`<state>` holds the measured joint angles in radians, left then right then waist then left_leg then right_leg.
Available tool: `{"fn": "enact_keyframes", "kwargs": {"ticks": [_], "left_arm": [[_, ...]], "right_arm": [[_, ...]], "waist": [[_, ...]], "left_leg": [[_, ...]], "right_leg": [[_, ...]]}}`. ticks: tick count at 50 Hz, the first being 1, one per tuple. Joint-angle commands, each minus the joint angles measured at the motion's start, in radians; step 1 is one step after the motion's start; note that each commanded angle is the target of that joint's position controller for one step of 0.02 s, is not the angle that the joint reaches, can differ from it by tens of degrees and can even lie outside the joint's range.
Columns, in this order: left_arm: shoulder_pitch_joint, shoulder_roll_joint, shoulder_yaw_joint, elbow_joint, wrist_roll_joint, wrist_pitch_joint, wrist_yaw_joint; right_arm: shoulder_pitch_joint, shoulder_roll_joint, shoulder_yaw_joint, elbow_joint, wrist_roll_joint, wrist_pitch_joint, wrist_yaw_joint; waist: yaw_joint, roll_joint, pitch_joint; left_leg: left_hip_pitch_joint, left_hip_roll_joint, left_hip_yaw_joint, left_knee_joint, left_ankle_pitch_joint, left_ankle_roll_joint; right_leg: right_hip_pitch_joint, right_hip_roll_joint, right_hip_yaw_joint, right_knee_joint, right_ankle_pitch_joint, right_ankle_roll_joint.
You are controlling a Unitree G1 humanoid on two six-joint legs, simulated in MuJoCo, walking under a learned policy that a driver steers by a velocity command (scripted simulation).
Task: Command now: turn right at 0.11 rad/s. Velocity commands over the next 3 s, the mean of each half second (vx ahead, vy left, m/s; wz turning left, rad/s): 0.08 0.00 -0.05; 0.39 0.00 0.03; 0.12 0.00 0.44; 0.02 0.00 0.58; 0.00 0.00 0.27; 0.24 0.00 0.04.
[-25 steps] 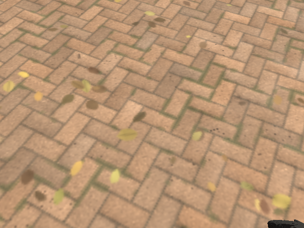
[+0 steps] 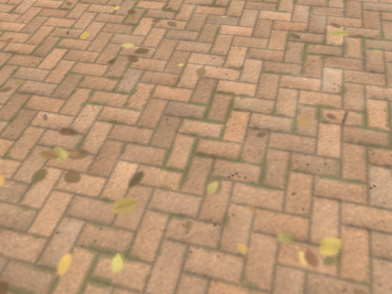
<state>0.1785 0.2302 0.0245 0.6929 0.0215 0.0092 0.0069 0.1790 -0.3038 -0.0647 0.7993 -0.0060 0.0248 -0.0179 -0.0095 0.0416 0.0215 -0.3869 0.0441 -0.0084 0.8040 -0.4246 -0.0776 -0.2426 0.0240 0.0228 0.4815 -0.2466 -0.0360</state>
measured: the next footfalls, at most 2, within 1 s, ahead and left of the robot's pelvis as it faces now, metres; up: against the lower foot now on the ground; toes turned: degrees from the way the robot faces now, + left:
left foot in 0.10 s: +0.03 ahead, +0.15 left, +0.00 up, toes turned +0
right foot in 0.94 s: +0.38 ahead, -0.11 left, +0.00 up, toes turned +0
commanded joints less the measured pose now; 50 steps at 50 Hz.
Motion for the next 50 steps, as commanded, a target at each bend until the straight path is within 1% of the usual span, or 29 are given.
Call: {"fn": "enact_keyframes", "kwargs": {"ticks": [1, 3, 5, 6, 7, 8, 9, 14, 16, 19, 23, 25, 26, 27, 28, 29, 30, 31, 33, 36, 39, 41, 43, 45, 46, 47, 48, 49, 50], "left_arm": [[-0.041, 0.140, 0.037, -0.041, -0.007, -0.013, 0.003], [-0.047, 0.136, 0.035, -0.024, -0.014, -0.005, 0.004], [-0.018, 0.123, 0.031, 0.001, -0.020, -0.010, 0.002], [0.010, 0.119, 0.029, 0.010, -0.004, -0.019, -0.003], [0.035, 0.123, 0.035, 0.017, -0.004, -0.024, -0.006], [-0.022, 0.141, 0.034, 0.026, -0.002, -0.023, -0.003], [-0.053, 0.134, 0.037, 0.024, -0.007, -0.019, 0.001], [-0.046, 0.111, 0.039, 0.062, -0.009, 0.002, 0.015], [-0.024, 0.120, 0.046, 0.089, -0.016, 0.006, 0.020], [0.003, 0.135, 0.055, 0.100, -0.031, -0.010, 0.023], [0.085, 0.161, 0.066, 0.134, -0.040, -0.058, 0.008], [0.082, 0.175, 0.068, 0.137, -0.041, -0.066, 0.003], [0.051, 0.172, 0.065, 0.125, -0.043, -0.066, 0.001], [-0.009, 0.161, 0.059, 0.104, -0.047, -0.067, -0.001], [-0.076, 0.126, 0.048, 0.075, -0.049, -0.074, -0.003], [-0.113, 0.081, 0.037, 0.042, -0.044, -0.094, -0.004], [-0.131, 0.118, 0.044, 0.026, -0.040, -0.116, -0.004], [-0.119, 0.143, 0.053, 0.030, -0.053, -0.124, -0.007], [-0.111, 0.113, 0.043, 0.032, -0.064, -0.124, -0.020], [-0.161, 0.068, 0.031, 0.010, -0.048, -0.118, -0.042], [-0.238, 0.024, 0.010, -0.021, -0.041, -0.112, -0.060], [-0.255, 0.067, 0.019, -0.034, -0.047, -0.104, -0.057], [-0.238, 0.112, 0.034, -0.036, -0.049, -0.100, -0.051], [-0.116, 0.160, 0.061, -0.005, -0.039, -0.097, -0.040], [0.028, 0.188, 0.080, 0.038, -0.035, -0.095, -0.032], [0.181, 0.250, 0.095, 0.067, -0.017, -0.093, -0.020], [0.210, 0.326, 0.099, 0.081, 0.004, -0.091, -0.028], [0.192, 0.241, 0.081, 0.075, -0.008, -0.090, -0.033], [0.090, 0.195, 0.064, 0.067, -0.020, -0.095, -0.030]], "right_arm": [[-0.034, -0.041, -0.003, -0.057, 0.009, -0.015, 0.001], [-0.016, -0.043, 0.000, -0.044, 0.013, -0.016, 0.003], [0.011, -0.069, 0.002, -0.028, -0.006, -0.019, 0.004], [0.017, -0.123, -0.006, -0.030, -0.012, -0.017, -0.001], [0.006, -0.159, -0.021, -0.005, 0.001, -0.016, 0.001], [-0.002, -0.102, -0.011, -0.009, 0.003, -0.018, 0.007], [-0.005, -0.076, -0.003, 0.002, -0.006, -0.022, 0.007], [-0.003, -0.063, 0.007, 0.041, -0.005, -0.040, -0.003], [0.019, -0.069, 0.005, 0.061, 0.003, -0.036, -0.010], [0.020, -0.071, 0.004, 0.052, 0.014, -0.049, -0.021], [0.008, -0.036, 0.008, 0.042, 0.027, -0.103, -0.004], [0.024, -0.017, 0.010, 0.045, 0.035, -0.121, 0.009], [0.056, -0.019, 0.009, 0.057, 0.037, -0.128, 0.015], [0.119, -0.026, 0.007, 0.082, 0.038, -0.133, 0.020], [0.206, -0.064, -0.005, 0.117, 0.034, -0.139, 0.021], [0.322, -0.154, -0.033, 0.165, 0.039, -0.141, 0.022], [0.384, -0.174, -0.040, 0.170, 0.029, -0.138, 0.029], [0.375, -0.126, -0.024, 0.166, 0.013, -0.137, 0.031], [0.330, -0.087, -0.010, 0.147, 0.009, -0.129, 0.032], [0.277, -0.038, 0.011, 0.135, 0.012, -0.101, 0.020], [0.243, -0.092, 0.003, 0.117, 0.014, -0.098, -0.002], [0.267, -0.132, -0.010, 0.128, 0.025, -0.108, -0.006], [0.259, -0.133, -0.016, 0.131, 0.033, -0.110, -0.005], [0.252, -0.133, -0.019, 0.133, 0.027, -0.097, -0.003], [0.253, -0.121, -0.015, 0.129, 0.020, -0.088, -0.003], [0.261, -0.083, 0.000, 0.101, -0.002, -0.085, -0.004], [0.450, 0.083, 0.044, 0.111, 0.003, -0.092, -0.001], [0.412, -0.037, 0.012, 0.134, 0.033, -0.102, 0.001], [0.301, -0.090, -0.007, 0.096, 0.054, -0.100, -0.003]], "waist": [[0.014, -0.180, -0.089], [0.004, -0.172, -0.099], [-0.006, -0.124, -0.102], [0.024, -0.052, -0.101], [0.055, 0.048, -0.082], [0.007, 0.014, -0.062], [0.004, 0.008, -0.051], [0.005, -0.005, -0.022], [0.005, -0.023, -0.017], [0.011, -0.057, 0.089], [0.030, -0.147, 0.074], [0.010, -0.206, 0.066], [-0.014, -0.201, 0.071], [-0.054, -0.182, 0.078], [-0.092, -0.090, 0.073], [-0.105, 0.139, 0.043], [-0.140, 0.233, 0.038], [-0.114, 0.125, 0.052], [-0.082, 0.045, 0.062], [-0.059, 0.062, 0.086], [-0.056, 0.080, 0.089], [-0.044, 0.092, 0.096], [-0.013, 0.091, 0.091], [0.065, 0.088, -0.001], [0.135, 0.076, -0.089], [0.180, -0.023, -0.221], [0.080, -0.343, -0.430], [0.111, -0.258, -0.423], [0.087, -0.208, -0.239]], "left_leg": [[0.033, 0.011, -0.008, -0.097, 0.010, -0.013], [0.103, 0.002, 0.003, -0.261, 0.109, -0.006], [0.249, 0.025, -0.032, -0.431, 0.402, 0.022], [0.304, 0.077, -0.074, -0.399, 0.557, 0.045], [0.251, 0.059, -0.043, -0.347, 0.439, 0.078], [0.201, 0.040, -0.040, -0.368, 0.343, 0.086], [0.181, 0.039, -0.043, -0.386, 0.310, 0.080], [0.168, 0.026, -0.034, -0.397, 0.279, 0.062], [0.145, -0.003, -0.012, -0.387, 0.028, 0.079], [0.035, -0.004, -0.031, -0.357, -0.243, 0.124], [-0.034, -0.023, 0.000, -0.225, -0.105, 0.137], [0.010, -0.043, 0.029, -0.179, -0.014, 0.156], [0.074, -0.042, 0.024, -0.221, -0.007, 0.178], [0.172, -0.035, 0.006, -0.297, 0.006, 0.198], [0.290, 0.018, -0.093, -0.382, 0.007, 0.222], [0.475, 0.143, -0.332, -0.482, 0.084, 0.278], [0.619, 0.306, -0.579, -0.556, 0.253, 0.361], [0.660, 0.338, -0.588, -0.534, 0.316, 0.379], [0.677, 0.305, -0.450, -0.542, 0.394, 0.340], [0.516, 0.213, -0.243, -0.624, 0.484, 0.273], [0.279, 0.127, -0.095, -0.697, 0.438, 0.243], [0.272, 0.166, -0.102, -0.729, 0.418, 0.243], [0.346, 0.200, -0.092, -0.687, 0.540, 0.224], [0.384, 0.182, -0.055, -0.479, 0.897, 0.183], [0.330, 0.135, -0.039, -0.291, 0.977, 0.151], [0.117, 0.076, -0.030, -0.003, 0.692, 0.109], [-0.145, -0.113, -0.045, 0.392, -0.173, 0.052], [-0.166, -0.091, -0.172, 0.521, -0.198, 0.052], [-0.230, -0.043, -0.130, 0.543, -0.140, 0.059]], "right_leg": [[0.107, -0.215, 0.174, -0.088, 0.507, -0.171], [0.120, -0.213, 0.190, -0.069, 0.492, -0.167], [0.072, -0.175, 0.185, -0.071, 0.335, -0.099], [0.027, -0.127, 0.152, -0.056, 0.215, -0.061], [0.027, -0.073, 0.095, -0.082, 0.136, -0.031], [0.055, -0.058, 0.074, -0.058, 0.102, -0.008], [0.056, -0.055, 0.064, -0.047, 0.092, -0.005], [0.053, -0.055, 0.064, -0.054, 0.108, -0.008], [0.032, -0.029, 0.045, -0.055, -0.164, -0.017], [-0.080, -0.055, 0.099, -0.080, -0.480, -0.061], [0.003, -0.178, 0.297, -0.167, -0.511, -0.136], [-0.004, -0.239, 0.397, -0.228, -0.500, -0.175], [-0.048, -0.231, 0.380, -0.218, -0.462, -0.169], [-0.115, -0.193, 0.311, -0.169, -0.375, -0.141], [-0.207, -0.115, 0.181, -0.028, -0.224, -0.084], [-0.366, 0.014, -0.018, 0.263, -0.072, -0.006], [-0.583, 0.028, -0.026, 0.483, -0.249, 0.024], [-0.699, -0.019, 0.024, 0.631, -0.325, 0.012], [-0.792, -0.088, 0.020, 0.704, -0.215, -0.013], [-0.654, -0.115, -0.035, 0.509, -0.048, 0.006], [-0.340, -0.054, -0.093, 0.219, 0.175, 0.033], [-0.251, -0.041, -0.077, 0.139, 0.238, 0.024], [-0.222, -0.038, -0.057, 0.082, 0.241, -0.005], [-0.045, 0.001, -0.071, 0.069, 0.212, -0.046], [0.147, 0.012, -0.078, 0.049, 0.252, -0.066], [0.444, -0.164, 0.098, 0.096, 0.399, -0.114], [0.695, -0.473, 0.547, -0.012, 0.463, -0.293], [0.569, -0.452, 0.627, -0.121, 0.405, -0.284], [0.412, -0.421, 0.434, -0.130, 0.419, -0.242]]}}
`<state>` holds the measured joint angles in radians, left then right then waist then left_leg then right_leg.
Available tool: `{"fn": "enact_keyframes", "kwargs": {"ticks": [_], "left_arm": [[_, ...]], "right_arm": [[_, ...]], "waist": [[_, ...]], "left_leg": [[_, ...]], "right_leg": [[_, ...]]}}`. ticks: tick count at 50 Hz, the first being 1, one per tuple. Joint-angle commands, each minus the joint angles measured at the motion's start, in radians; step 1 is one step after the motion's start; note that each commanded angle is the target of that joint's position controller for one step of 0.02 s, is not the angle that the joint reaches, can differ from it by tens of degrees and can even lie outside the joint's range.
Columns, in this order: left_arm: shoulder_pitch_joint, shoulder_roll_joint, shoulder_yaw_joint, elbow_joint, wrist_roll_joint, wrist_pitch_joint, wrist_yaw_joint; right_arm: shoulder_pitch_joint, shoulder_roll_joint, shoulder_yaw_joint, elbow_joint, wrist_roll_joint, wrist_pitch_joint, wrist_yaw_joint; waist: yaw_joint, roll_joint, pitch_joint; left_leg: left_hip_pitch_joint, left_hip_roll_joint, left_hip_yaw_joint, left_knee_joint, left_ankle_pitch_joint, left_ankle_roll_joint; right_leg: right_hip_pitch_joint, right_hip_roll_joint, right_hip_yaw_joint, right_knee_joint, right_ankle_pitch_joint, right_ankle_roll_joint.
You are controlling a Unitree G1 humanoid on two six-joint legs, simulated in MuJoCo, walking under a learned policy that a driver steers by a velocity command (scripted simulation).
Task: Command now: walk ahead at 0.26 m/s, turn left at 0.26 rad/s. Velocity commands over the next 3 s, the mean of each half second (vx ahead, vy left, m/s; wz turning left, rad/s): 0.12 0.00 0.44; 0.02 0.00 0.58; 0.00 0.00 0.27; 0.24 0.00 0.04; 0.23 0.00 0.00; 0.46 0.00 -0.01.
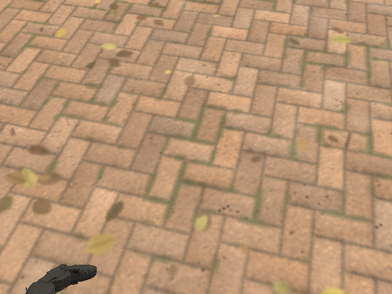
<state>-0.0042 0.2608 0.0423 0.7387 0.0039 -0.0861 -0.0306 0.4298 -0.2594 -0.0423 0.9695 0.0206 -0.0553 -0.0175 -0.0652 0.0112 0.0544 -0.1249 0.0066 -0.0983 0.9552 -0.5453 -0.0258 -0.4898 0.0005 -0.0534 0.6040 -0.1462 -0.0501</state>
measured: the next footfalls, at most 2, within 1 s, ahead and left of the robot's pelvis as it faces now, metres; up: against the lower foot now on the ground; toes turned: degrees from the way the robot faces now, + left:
left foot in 0.44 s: +0.16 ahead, +0.14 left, +0.00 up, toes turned +17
right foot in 0.90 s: +0.25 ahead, -0.07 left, +0.00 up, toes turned +34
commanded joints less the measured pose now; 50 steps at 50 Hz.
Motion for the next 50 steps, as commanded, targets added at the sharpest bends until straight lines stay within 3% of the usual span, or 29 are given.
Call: {"fn": "enact_keyframes", "kwargs": {"ticks": [1, 2, 4, 6, 9, 12, 17, 20, 21, 22, 23, 24, 25, 26, 27, 28, 31, 34, 40, 43, 44, 45, 46, 47, 48, 49, 50], "left_arm": [[0.198, 0.127, 0.034, 0.020, -0.005, -0.005, 0.008], [0.147, 0.095, 0.026, 0.026, 0.000, -0.009, 0.005], [0.089, 0.078, 0.024, 0.038, 0.026, -0.021, 0.003], [0.068, 0.093, 0.026, 0.051, 0.032, -0.026, 0.013], [0.070, 0.132, 0.039, 0.070, 0.023, -0.011, 0.042], [0.063, 0.158, 0.046, 0.073, 0.014, 0.014, 0.063], [0.111, 0.202, 0.061, 0.085, -0.004, 0.060, 0.064], [0.118, 0.219, 0.069, 0.082, -0.023, 0.083, 0.061], [0.118, 0.214, 0.070, 0.083, -0.032, 0.089, 0.062], [0.165, 0.193, 0.067, 0.102, -0.031, 0.090, 0.059], [0.171, 0.153, 0.056, 0.085, 0.000, 0.085, 0.054], [0.122, 0.101, 0.036, 0.021, 0.029, 0.076, 0.049], [0.055, 0.147, 0.049, 0.025, 0.020, 0.073, 0.044], [0.043, 0.153, 0.053, 0.019, -0.011, 0.075, 0.041], [0.061, 0.142, 0.053, 0.036, -0.016, 0.078, 0.050], [0.061, 0.160, 0.059, 0.039, -0.004, 0.081, 0.060], [0.091, 0.143, 0.058, 0.045, -0.004, 0.084, 0.063], [0.066, 0.120, 0.047, 0.038, -0.006, 0.083, 0.064], [0.065, 0.139, 0.050, 0.030, -0.014, 0.075, 0.047], [0.141, 0.143, 0.057, 0.046, -0.015, 0.058, 0.033], [0.178, 0.173, 0.067, 0.056, -0.007, 0.056, 0.033], [0.195, 0.246, 0.083, 0.050, 0.010, 0.061, 0.041], [0.171, 0.286, 0.087, 0.048, 0.041, 0.067, 0.040], [0.125, 0.234, 0.074, 0.015, 0.041, 0.061, 0.044], [0.069, 0.179, 0.060, 0.001, 0.030, 0.061, 0.051], [0.037, 0.160, 0.055, -0.008, 0.016, 0.064, 0.055], [0.035, 0.150, 0.051, -0.009, 0.002, 0.065, 0.061]], "right_arm": [[-0.009, -0.130, -0.030, -0.086, 0.021, -0.013, -0.014], [-0.025, -0.122, -0.038, -0.084, 0.004, 0.001, -0.022], [0.008, -0.086, -0.044, -0.087, 0.004, 0.040, -0.027], [-0.009, -0.072, -0.050, -0.117, 0.001, 0.065, -0.031], [-0.097, -0.079, -0.053, -0.182, -0.012, 0.082, -0.027], [-0.175, -0.077, -0.049, -0.224, -0.012, 0.086, -0.007], [-0.282, -0.098, -0.053, -0.297, -0.009, 0.093, 0.024], [-0.294, -0.104, -0.059, -0.330, -0.005, 0.099, 0.040], [-0.272, -0.109, -0.064, -0.330, -0.005, 0.098, 0.042], [-0.228, -0.146, -0.079, -0.324, -0.011, 0.096, 0.033], [-0.151, -0.261, -0.114, -0.319, -0.014, 0.093, 0.012], [-0.146, -0.353, -0.127, -0.333, -0.038, 0.087, 0.004], [-0.131, -0.263, -0.104, -0.341, -0.041, 0.067, 0.014], [-0.171, -0.245, -0.096, -0.342, -0.036, 0.050, 0.016], [-0.226, -0.227, -0.095, -0.348, -0.020, 0.043, 0.011], [-0.271, -0.202, -0.086, -0.357, -0.004, 0.047, 0.005], [-0.293, -0.203, -0.082, -0.373, -0.018, 0.054, -0.008], [-0.277, -0.220, -0.088, -0.373, -0.012, 0.060, -0.017], [-0.297, -0.226, -0.088, -0.386, -0.014, 0.078, -0.015], [-0.334, -0.213, -0.080, -0.398, -0.002, 0.090, -0.020], [-0.321, -0.191, -0.074, -0.401, 0.000, 0.093, -0.024], [-0.273, -0.130, -0.058, -0.402, -0.011, 0.094, -0.023], [-0.265, -0.160, -0.070, -0.437, -0.006, 0.084, -0.021], [-0.245, -0.237, -0.091, -0.418, -0.015, 0.077, -0.018], [-0.231, -0.263, -0.106, -0.393, -0.005, 0.081, -0.014], [-0.208, -0.241, -0.106, -0.368, -0.005, 0.093, -0.018], [-0.210, -0.220, -0.101, -0.366, -0.009, 0.102, -0.019]], "waist": [[0.112, -0.100, -0.192], [0.082, -0.076, -0.144], [0.029, -0.115, -0.123], [0.010, -0.107, -0.095], [0.018, -0.091, -0.079], [0.041, -0.078, -0.076], [0.083, -0.069, -0.072], [0.072, -0.090, -0.086], [0.053, -0.086, -0.095], [0.039, -0.043, -0.121], [0.030, 0.137, -0.173], [0.046, 0.347, -0.212], [-0.012, 0.151, -0.287], [0.012, 0.110, -0.248], [0.043, 0.061, -0.213], [0.059, 0.058, -0.183], [0.088, 0.098, -0.189], [0.069, 0.106, -0.187], [0.053, 0.161, -0.163], [0.099, 0.163, -0.164], [0.105, 0.125, -0.170], [0.071, -0.088, -0.189], [0.046, -0.306, -0.131], [0.050, -0.223, -0.121], [0.031, -0.165, -0.102], [0.020, -0.137, -0.084], [0.034, -0.139, -0.069]], "left_leg": [[-0.469, 0.045, -0.005, 0.349, 0.050, 0.010], [-0.420, 0.073, 0.000, 0.303, 0.093, 0.009], [-0.299, 0.095, 0.010, 0.265, 0.148, 0.011], [-0.302, 0.094, 0.023, 0.220, 0.172, 0.003], [-0.364, 0.115, 0.028, 0.075, 0.274, -0.013], [-0.351, 0.119, 0.061, -0.059, 0.354, -0.016], [-0.356, 0.093, 0.121, -0.206, 0.288, -0.001], [-0.315, 0.061, 0.158, -0.330, 0.248, 0.034], [-0.250, 0.038, 0.175, -0.425, 0.318, 0.055], [-0.140, 0.022, 0.147, -0.527, 0.469, 0.090], [0.062, 0.155, -0.060, -0.556, 0.859, 0.160], [0.217, 0.385, -0.416, -0.555, 1.108, 0.385], [0.218, 0.375, -0.389, -0.565, 1.073, 0.416], [0.182, 0.326, -0.289, -0.571, 1.016, 0.368], [0.140, 0.269, -0.227, -0.573, 0.911, 0.309], [0.098, 0.247, -0.206, -0.586, 0.849, 0.278], [0.011, 0.199, -0.174, -0.600, 0.843, 0.273], [0.002, 0.189, -0.198, -0.591, 0.770, 0.270], [-0.071, 0.167, -0.312, -0.578, 0.603, 0.250], [-0.088, 0.124, -0.348, -0.516, 0.593, 0.199], [-0.149, 0.081, -0.323, -0.465, 0.489, 0.152], [-0.290, -0.032, -0.191, -0.249, 0.194, 0.091], [-0.479, -0.147, -0.046, -0.054, -0.117, 0.040], [-0.484, -0.071, -0.078, 0.136, -0.086, 0.011], [-0.481, -0.057, -0.070, 0.204, -0.010, -0.001], [-0.485, -0.048, -0.051, 0.238, 0.049, -0.019], [-0.515, -0.043, -0.043, 0.270, 0.101, -0.037]], "right_leg": [[0.519, -0.353, 0.381, -0.272, 0.382, -0.195], [0.404, -0.307, 0.274, -0.296, 0.422, -0.169], [0.253, -0.272, 0.157, -0.352, 0.431, -0.159], [0.192, -0.280, 0.096, -0.392, 0.415, -0.187], [0.218, -0.296, 0.046, -0.427, 0.304, -0.202], [0.244, -0.292, -0.006, -0.440, 0.202, -0.196], [0.375, -0.326, -0.034, -0.364, 0.210, -0.180], [0.443, -0.342, -0.043, -0.255, 0.283, -0.137], [0.435, -0.325, -0.069, -0.188, 0.295, -0.101], [0.400, -0.275, -0.108, -0.074, 0.275, -0.042], [0.216, -0.181, -0.176, 0.188, 0.107, 0.041], [-0.122, -0.005, -0.138, 0.456, -0.503, 0.127], [-0.157, -0.012, 0.061, 0.601, -0.552, 0.119], [-0.183, -0.028, 0.090, 0.622, -0.472, 0.100], [-0.190, -0.046, 0.102, 0.583, -0.392, 0.094], [-0.187, -0.054, 0.110, 0.535, -0.332, 0.096], [-0.084, -0.018, 0.103, 0.450, -0.242, 0.115], [-0.042, -0.001, 0.116, 0.290, -0.216, 0.134], [0.087, 0.033, 0.126, 0.088, -0.208, 0.122], [0.218, 0.037, 0.109, -0.161, -0.080, 0.088], [0.319, -0.025, 0.138, -0.244, 0.019, 0.061], [0.441, -0.247, 0.338, -0.286, 0.130, -0.018], [0.387, -0.415, 0.573, -0.322, 0.273, -0.202], [0.350, -0.437, 0.555, -0.326, 0.264, -0.254], [0.333, -0.365, 0.432, -0.308, 0.233, -0.208], [0.335, -0.295, 0.334, -0.298, 0.182, -0.158], [0.351, -0.273, 0.287, -0.295, 0.190, -0.145]]}}
Over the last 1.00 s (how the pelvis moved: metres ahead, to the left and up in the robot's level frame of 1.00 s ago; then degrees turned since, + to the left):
0.23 -0.01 -0.02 3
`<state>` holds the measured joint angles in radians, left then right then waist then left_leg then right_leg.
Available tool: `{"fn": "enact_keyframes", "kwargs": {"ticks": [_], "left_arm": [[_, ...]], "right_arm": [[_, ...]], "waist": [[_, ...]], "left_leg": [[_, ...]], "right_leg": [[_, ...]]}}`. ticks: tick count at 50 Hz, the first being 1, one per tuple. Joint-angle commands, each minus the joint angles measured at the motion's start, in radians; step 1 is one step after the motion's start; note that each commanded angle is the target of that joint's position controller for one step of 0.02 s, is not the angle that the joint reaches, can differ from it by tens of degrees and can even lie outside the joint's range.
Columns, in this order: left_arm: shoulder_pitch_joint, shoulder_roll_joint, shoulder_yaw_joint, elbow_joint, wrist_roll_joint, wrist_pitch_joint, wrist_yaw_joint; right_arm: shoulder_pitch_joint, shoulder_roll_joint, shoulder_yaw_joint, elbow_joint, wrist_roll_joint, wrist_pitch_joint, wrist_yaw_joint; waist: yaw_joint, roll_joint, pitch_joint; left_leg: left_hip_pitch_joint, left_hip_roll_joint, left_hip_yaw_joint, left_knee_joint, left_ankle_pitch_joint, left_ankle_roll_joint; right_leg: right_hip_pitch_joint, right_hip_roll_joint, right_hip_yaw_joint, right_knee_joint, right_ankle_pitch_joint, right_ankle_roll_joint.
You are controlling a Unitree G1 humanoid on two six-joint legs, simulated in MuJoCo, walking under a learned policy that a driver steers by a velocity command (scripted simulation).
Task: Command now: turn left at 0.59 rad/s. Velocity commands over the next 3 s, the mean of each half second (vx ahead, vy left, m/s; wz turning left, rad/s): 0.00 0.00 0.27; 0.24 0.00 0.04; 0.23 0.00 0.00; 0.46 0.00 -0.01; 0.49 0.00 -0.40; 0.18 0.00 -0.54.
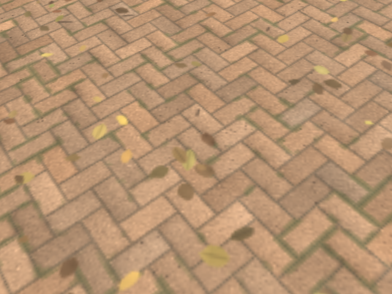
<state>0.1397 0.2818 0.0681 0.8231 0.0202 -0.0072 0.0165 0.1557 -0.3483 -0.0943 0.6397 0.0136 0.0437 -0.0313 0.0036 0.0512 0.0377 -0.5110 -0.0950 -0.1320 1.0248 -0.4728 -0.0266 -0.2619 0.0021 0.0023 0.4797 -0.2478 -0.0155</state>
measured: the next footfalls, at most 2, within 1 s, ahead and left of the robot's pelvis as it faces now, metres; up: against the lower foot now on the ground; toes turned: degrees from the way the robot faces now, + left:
left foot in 0.28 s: +0.03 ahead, +0.15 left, +0.00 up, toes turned +5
right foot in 0.60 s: +0.03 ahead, -0.08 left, +0.00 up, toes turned +6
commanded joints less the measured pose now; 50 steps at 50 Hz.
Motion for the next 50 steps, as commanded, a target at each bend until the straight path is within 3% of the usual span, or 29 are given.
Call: {"fn": "enact_keyframes", "kwargs": {"ticks": [1, 3, 7, 11, 13, 14, 15, 16, 17, 18, 20, 24, 26, 28, 29, 30, 31, 32, 33, 34, 35, 37, 40, 42, 45, 47, 48, 49, 50], "left_arm": [[-0.094, 0.129, 0.021, -0.090, -0.017, -0.009, 0.020], [-0.032, 0.137, 0.023, -0.076, -0.011, 0.001, 0.028], [-0.010, 0.182, 0.036, -0.071, -0.018, 0.012, 0.020], [-0.010, 0.205, 0.038, -0.057, -0.039, 0.014, 0.000], [0.001, 0.174, 0.023, -0.037, -0.052, 0.012, -0.003], [0.047, 0.132, 0.007, -0.021, -0.034, 0.002, -0.010], [0.072, 0.061, -0.019, -0.040, 0.020, -0.011, -0.024], [0.000, 0.085, -0.012, -0.057, -0.003, -0.008, -0.012], [-0.021, 0.142, 0.003, -0.055, -0.018, 0.001, -0.004], [-0.018, 0.143, 0.009, -0.046, -0.024, 0.008, -0.001], [0.020, 0.150, 0.019, -0.017, -0.016, 0.024, 0.010], [0.031, 0.089, 0.001, 0.000, -0.024, 0.022, 0.006], [0.030, 0.085, -0.006, 0.005, -0.026, 0.018, 0.001], [0.050, 0.104, -0.002, 0.016, -0.029, 0.008, -0.003], [0.072, 0.108, -0.001, 0.026, -0.029, 0.001, -0.004], [0.113, 0.111, -0.001, 0.039, -0.030, -0.008, -0.003], [0.176, 0.138, 0.004, 0.058, -0.034, -0.020, -0.001], [0.250, 0.202, 0.023, 0.092, -0.035, -0.033, -0.003], [0.264, 0.242, 0.033, 0.086, -0.027, -0.049, -0.009], [0.250, 0.209, 0.025, 0.076, -0.007, -0.063, -0.005], [0.221, 0.179, 0.017, 0.066, -0.014, -0.076, -0.001], [0.221, 0.151, 0.011, 0.062, -0.037, -0.084, -0.002], [0.224, 0.127, 0.005, 0.059, -0.032, -0.073, -0.002], [0.213, 0.149, 0.008, 0.053, -0.026, -0.061, 0.001], [0.243, 0.191, 0.021, 0.064, -0.037, -0.043, 0.001], [0.196, 0.195, 0.024, 0.055, -0.046, -0.040, 0.004], [0.191, 0.175, 0.020, 0.053, -0.044, -0.042, 0.005], [0.204, 0.138, 0.008, 0.054, -0.032, -0.046, 0.004], [0.269, 0.060, -0.019, 0.032, 0.011, -0.050, 0.005]], "right_arm": [[0.055, -0.102, -0.039, -0.042, 0.002, 0.007, -0.001], [0.001, -0.060, -0.021, -0.072, 0.009, 0.004, 0.002], [-0.038, -0.019, 0.007, -0.101, -0.006, -0.002, 0.009], [0.002, -0.037, 0.006, -0.081, -0.003, 0.001, 0.016], [0.065, -0.039, 0.003, -0.047, -0.007, 0.000, 0.019], [0.074, -0.075, -0.003, -0.050, -0.010, 0.002, 0.013], [0.080, -0.154, -0.013, -0.069, -0.023, 0.007, -0.001], [0.047, -0.093, 0.008, -0.068, -0.049, -0.010, 0.012], [0.014, -0.061, 0.017, -0.068, -0.051, -0.029, 0.023], [-0.008, -0.046, 0.022, -0.049, -0.049, -0.045, 0.025], [-0.044, -0.063, 0.018, -0.033, -0.032, -0.060, 0.024], [-0.065, -0.028, 0.027, 0.003, -0.029, -0.056, 0.020], [-0.035, -0.034, 0.026, 0.032, -0.022, -0.048, 0.018], [-0.024, -0.085, 0.010, 0.048, -0.003, -0.038, 0.015], [-0.019, -0.082, 0.011, 0.055, -0.003, -0.038, 0.014], [-0.032, -0.056, 0.018, 0.055, -0.005, -0.042, 0.015], [-0.086, -0.009, 0.031, 0.031, -0.009, -0.052, 0.017], [-0.142, 0.035, 0.038, -0.005, -0.002, -0.068, 0.018], [-0.167, 0.019, 0.035, -0.025, 0.014, -0.089, 0.017], [-0.195, -0.031, 0.017, -0.032, 0.026, -0.105, 0.017], [-0.148, -0.038, 0.010, -0.013, 0.028, -0.113, 0.022], [-0.137, -0.021, 0.009, -0.002, 0.012, -0.126, 0.036], [-0.175, 0.031, 0.023, -0.004, 0.003, -0.131, 0.058], [-0.189, 0.058, 0.035, -0.004, 0.002, -0.129, 0.067], [-0.172, 0.024, 0.028, -0.008, 0.005, -0.120, 0.069], [-0.082, -0.019, 0.009, 0.021, 0.002, -0.114, 0.063], [-0.001, -0.049, -0.006, 0.053, -0.006, -0.110, 0.054], [0.090, -0.084, -0.019, 0.075, -0.012, -0.109, 0.043], [0.178, -0.172, -0.030, 0.079, -0.036, -0.102, 0.030]], "waist": [[-0.026, -0.180, -0.045], [0.014, -0.193, -0.055], [0.042, -0.221, -0.100], [0.029, -0.235, -0.097], [-0.010, -0.204, -0.092], [0.000, -0.126, -0.128], [0.039, 0.137, -0.184], [-0.004, 0.182, -0.168], [-0.011, 0.126, -0.120], [-0.001, 0.133, -0.101], [0.011, 0.113, -0.075], [0.012, 0.093, -0.091], [-0.005, 0.091, -0.104], [0.000, 0.100, -0.049], [0.009, 0.093, -0.024], [0.029, 0.074, -0.006], [0.060, 0.002, 0.012], [0.075, -0.172, 0.037], [0.095, -0.299, 0.082], [0.103, -0.269, 0.131], [0.069, -0.222, 0.120], [0.066, -0.170, 0.086], [0.078, -0.172, 0.046], [0.079, -0.184, 0.045], [0.066, -0.203, 0.021], [-0.003, -0.194, -0.012], [-0.040, -0.165, -0.054], [-0.082, -0.120, -0.111], [-0.071, 0.117, -0.250]], "left_leg": [[-0.126, 0.063, 0.014, 0.200, 0.057, -0.049], [-0.123, 0.067, 0.051, 0.108, 0.079, -0.065], [0.011, 0.104, 0.094, -0.152, 0.042, -0.064], [0.186, 0.087, 0.152, -0.415, 0.121, -0.032], [0.359, 0.072, 0.164, -0.686, 0.331, 0.020], [0.502, 0.148, 0.063, -0.703, 0.495, 0.048], [0.624, 0.373, -0.177, -0.642, 0.868, 0.131], [0.462, 0.448, -0.233, -0.673, 0.777, 0.282], [0.418, 0.407, -0.206, -0.700, 0.681, 0.300], [0.404, 0.364, -0.162, -0.704, 0.636, 0.269], [0.376, 0.332, -0.115, -0.698, 0.665, 0.239], [0.353, 0.283, -0.046, -0.669, 0.687, 0.230], [0.349, 0.273, -0.076, -0.713, 0.338, 0.231], [0.271, 0.265, -0.124, -0.759, -0.078, 0.218], [0.222, 0.258, -0.139, -0.765, -0.184, 0.203], [0.163, 0.245, -0.141, -0.735, -0.220, 0.182], [0.081, 0.202, -0.083, -0.633, -0.177, 0.144], [-0.035, 0.071, 0.104, -0.420, -0.111, 0.077], [-0.153, 0.036, 0.165, -0.231, -0.053, 0.052], [-0.249, 0.090, 0.085, -0.076, -0.091, 0.056], [-0.289, 0.119, 0.061, -0.012, -0.047, 0.064], [-0.347, 0.165, 0.074, -0.029, 0.082, 0.067], [-0.199, 0.156, 0.145, -0.202, 0.230, 0.032], [-0.052, 0.125, 0.183, -0.333, 0.285, 0.014], [0.100, 0.099, 0.185, -0.421, 0.367, 0.016], [0.231, 0.088, 0.172, -0.502, 0.448, 0.048], [0.338, 0.075, 0.173, -0.532, 0.479, 0.071], [0.479, 0.123, 0.137, -0.554, 0.604, 0.096], [0.715, 0.352, -0.126, -0.525, 0.874, 0.180]], "right_leg": [[0.121, -0.254, 0.180, -0.173, 0.324, -0.181], [0.172, -0.239, 0.137, -0.176, 0.363, -0.199], [0.213, -0.266, 0.104, -0.155, 0.417, -0.215], [0.169, -0.275, 0.103, -0.116, 0.430, -0.204], [0.101, -0.242, 0.077, -0.055, 0.370, -0.140], [0.017, -0.203, 0.041, 0.002, 0.246, -0.062], [-0.132, -0.107, -0.054, 0.187, -0.132, 0.034], [-0.147, -0.071, -0.010, 0.258, -0.352, 0.070], [-0.151, -0.082, 0.013, 0.346, -0.360, 0.087], [-0.168, -0.082, 0.027, 0.384, -0.333, 0.091], [-0.165, -0.085, 0.042, 0.418, -0.265, 0.106], [-0.065, -0.072, 0.014, 0.284, -0.187, 0.110], [-0.014, -0.052, -0.020, 0.164, -0.126, 0.094], [0.041, -0.006, -0.082, 0.062, -0.072, 0.052], [0.078, 0.002, -0.085, 0.035, -0.099, 0.023], [0.127, -0.021, -0.046, 0.010, -0.130, -0.016], [0.166, -0.091, 0.058, -0.055, -0.208, -0.079], [0.181, -0.190, 0.249, -0.172, -0.432, -0.162], [0.213, -0.354, 0.531, -0.340, -0.515, -0.251], [0.217, -0.409, 0.607, -0.372, -0.451, -0.283], [0.259, -0.379, 0.551, -0.353, -0.395, -0.264], [0.352, -0.329, 0.421, -0.347, -0.251, -0.213], [0.294, -0.233, 0.218, -0.355, -0.030, -0.166], [0.206, -0.193, 0.117, -0.331, 0.154, -0.149], [0.154, -0.219, 0.102, -0.271, 0.305, -0.136], [0.137, -0.218, 0.091, -0.189, 0.394, -0.098], [0.126, -0.185, 0.064, -0.091, 0.479, -0.073], [0.069, -0.135, 0.022, 0.058, 0.428, -0.031], [-0.109, -0.037, -0.029, 0.354, 0.007, 0.040]]}}
Over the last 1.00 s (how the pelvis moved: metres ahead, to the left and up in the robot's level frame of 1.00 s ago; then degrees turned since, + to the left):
0.15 0.00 0.02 33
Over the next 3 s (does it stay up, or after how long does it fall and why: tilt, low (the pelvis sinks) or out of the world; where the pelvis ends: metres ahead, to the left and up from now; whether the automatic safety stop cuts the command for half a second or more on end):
stays up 0.94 0.15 -0.01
